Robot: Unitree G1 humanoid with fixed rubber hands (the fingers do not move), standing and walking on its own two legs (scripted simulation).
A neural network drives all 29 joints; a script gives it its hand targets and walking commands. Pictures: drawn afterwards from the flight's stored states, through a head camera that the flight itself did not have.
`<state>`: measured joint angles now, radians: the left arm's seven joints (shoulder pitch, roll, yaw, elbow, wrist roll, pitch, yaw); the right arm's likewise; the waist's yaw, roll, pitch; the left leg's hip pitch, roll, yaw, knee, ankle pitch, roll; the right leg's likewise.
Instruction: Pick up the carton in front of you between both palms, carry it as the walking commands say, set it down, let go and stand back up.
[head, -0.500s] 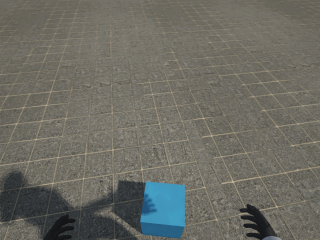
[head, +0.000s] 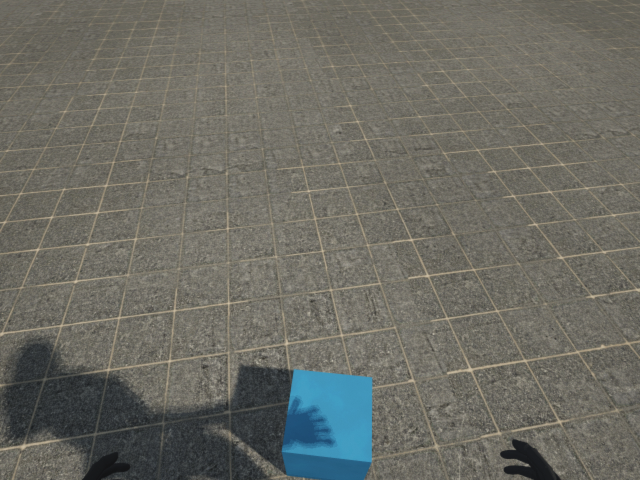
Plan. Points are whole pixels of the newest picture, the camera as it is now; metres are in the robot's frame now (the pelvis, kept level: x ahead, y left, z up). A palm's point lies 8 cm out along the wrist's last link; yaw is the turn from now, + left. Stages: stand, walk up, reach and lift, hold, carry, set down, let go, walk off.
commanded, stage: stand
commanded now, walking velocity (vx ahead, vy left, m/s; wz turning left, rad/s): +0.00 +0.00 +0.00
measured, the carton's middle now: (328, 427) +0.38 -0.04 -0.65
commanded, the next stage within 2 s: none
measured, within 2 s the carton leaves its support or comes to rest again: neither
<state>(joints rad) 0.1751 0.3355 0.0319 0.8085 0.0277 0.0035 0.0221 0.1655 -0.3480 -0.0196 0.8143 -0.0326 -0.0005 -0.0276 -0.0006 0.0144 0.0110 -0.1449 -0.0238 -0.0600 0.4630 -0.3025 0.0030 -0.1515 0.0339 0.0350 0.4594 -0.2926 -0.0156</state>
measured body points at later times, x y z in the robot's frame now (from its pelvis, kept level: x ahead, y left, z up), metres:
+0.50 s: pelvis -0.02 +0.00 +0.01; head -0.02 -0.01 +0.46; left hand +0.09 +0.31 -0.10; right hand +0.09 -0.31 -0.11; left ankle -0.03 +0.12 -0.74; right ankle -0.03 -0.11 -0.74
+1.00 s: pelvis -0.03 +0.00 +0.01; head -0.03 +0.00 +0.46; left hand +0.07 +0.31 -0.11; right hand +0.07 -0.31 -0.11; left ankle -0.03 +0.12 -0.74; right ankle -0.03 -0.11 -0.74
